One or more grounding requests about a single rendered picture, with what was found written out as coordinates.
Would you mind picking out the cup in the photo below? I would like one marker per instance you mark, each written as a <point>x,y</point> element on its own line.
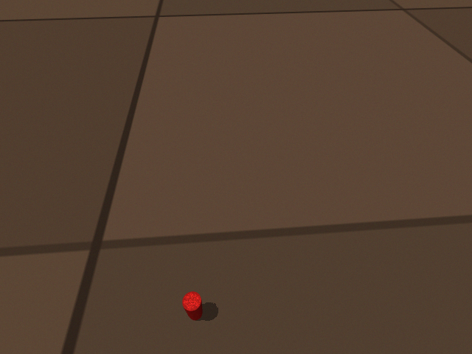
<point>193,305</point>

